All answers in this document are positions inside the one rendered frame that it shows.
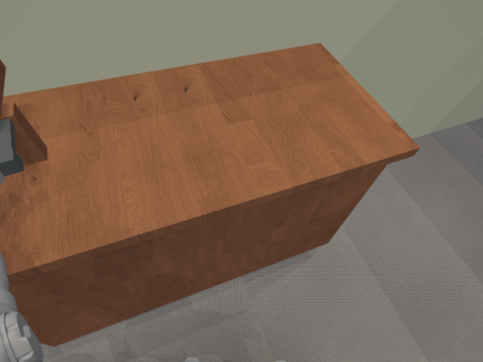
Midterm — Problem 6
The left robot upper arm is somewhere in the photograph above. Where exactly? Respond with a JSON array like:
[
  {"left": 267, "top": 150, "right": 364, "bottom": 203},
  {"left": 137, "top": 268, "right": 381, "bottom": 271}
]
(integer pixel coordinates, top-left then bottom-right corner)
[{"left": 0, "top": 311, "right": 44, "bottom": 362}]

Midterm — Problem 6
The counter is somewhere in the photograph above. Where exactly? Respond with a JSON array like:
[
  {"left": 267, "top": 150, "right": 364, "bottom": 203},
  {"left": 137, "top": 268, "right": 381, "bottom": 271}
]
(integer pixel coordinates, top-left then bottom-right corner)
[{"left": 0, "top": 43, "right": 420, "bottom": 347}]

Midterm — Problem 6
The tap lever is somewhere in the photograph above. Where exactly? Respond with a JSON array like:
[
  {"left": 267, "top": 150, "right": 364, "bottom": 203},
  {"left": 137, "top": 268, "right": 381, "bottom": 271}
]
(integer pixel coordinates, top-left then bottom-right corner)
[{"left": 0, "top": 119, "right": 24, "bottom": 176}]

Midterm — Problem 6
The robot left forearm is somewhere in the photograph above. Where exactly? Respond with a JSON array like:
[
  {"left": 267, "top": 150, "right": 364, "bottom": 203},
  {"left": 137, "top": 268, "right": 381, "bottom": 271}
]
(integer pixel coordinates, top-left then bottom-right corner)
[{"left": 0, "top": 254, "right": 18, "bottom": 313}]

